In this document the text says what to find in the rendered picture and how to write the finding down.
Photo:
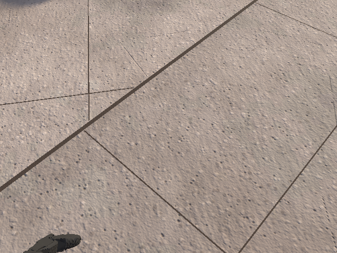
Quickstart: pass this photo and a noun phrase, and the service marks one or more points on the robot left hand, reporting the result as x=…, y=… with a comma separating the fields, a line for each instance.
x=54, y=244

